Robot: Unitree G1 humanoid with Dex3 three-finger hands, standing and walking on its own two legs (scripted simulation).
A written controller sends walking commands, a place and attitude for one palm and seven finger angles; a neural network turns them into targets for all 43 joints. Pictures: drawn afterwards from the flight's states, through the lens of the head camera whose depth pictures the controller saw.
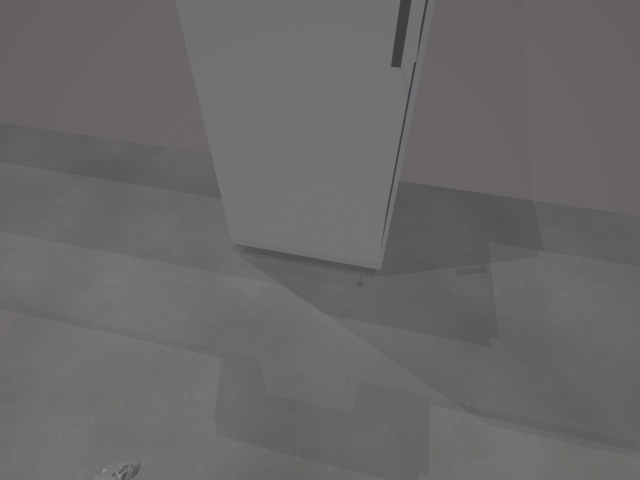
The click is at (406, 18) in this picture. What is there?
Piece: fridge door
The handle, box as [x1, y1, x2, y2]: [391, 0, 411, 67]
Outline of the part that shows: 411,0 400,0 391,66 400,67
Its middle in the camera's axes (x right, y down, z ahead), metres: +0.18 -0.50 +0.82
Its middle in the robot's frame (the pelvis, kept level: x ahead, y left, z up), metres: +0.98 -0.13 +0.22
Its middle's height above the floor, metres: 0.99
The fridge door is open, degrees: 0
